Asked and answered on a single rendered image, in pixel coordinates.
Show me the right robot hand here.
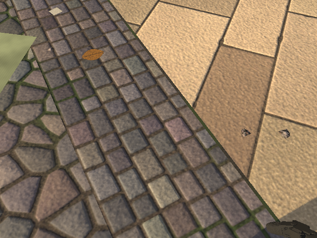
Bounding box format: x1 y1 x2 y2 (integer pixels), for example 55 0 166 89
266 220 317 238

